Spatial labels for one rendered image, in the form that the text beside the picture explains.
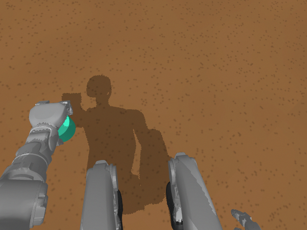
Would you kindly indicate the tin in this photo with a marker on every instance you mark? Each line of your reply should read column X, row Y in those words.
column 67, row 129

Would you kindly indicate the right robot hand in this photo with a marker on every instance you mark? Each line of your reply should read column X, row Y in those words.
column 245, row 220

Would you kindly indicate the right robot foot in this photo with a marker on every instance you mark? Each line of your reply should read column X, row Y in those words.
column 175, row 224

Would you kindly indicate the left robot hand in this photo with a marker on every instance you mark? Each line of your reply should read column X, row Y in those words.
column 53, row 114

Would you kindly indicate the left robot arm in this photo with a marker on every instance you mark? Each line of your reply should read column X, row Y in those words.
column 23, row 187

